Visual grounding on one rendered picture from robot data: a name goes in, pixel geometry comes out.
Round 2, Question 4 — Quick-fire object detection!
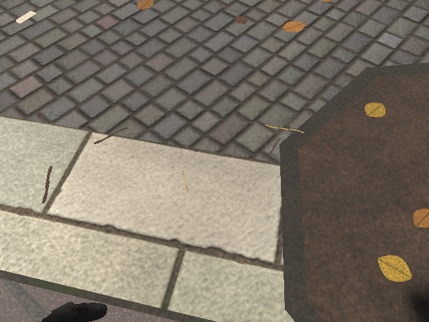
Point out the left robot hand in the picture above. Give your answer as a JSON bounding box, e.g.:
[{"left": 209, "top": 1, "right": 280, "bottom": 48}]
[{"left": 38, "top": 302, "right": 107, "bottom": 322}]

